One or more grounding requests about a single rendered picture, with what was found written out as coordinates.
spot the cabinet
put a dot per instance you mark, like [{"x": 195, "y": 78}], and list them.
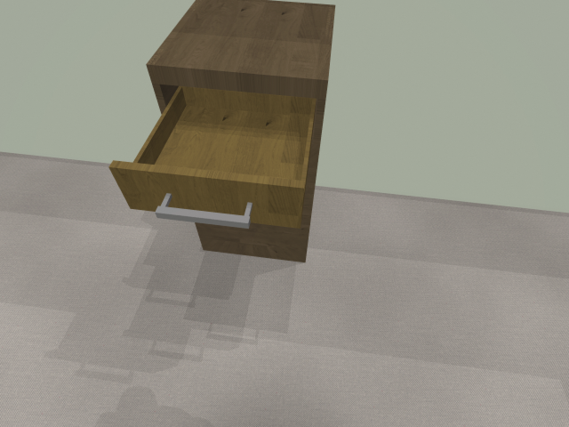
[{"x": 252, "y": 46}]

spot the drawer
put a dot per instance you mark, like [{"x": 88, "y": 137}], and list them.
[{"x": 216, "y": 150}]

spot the handle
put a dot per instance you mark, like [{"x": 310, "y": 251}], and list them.
[{"x": 186, "y": 215}]

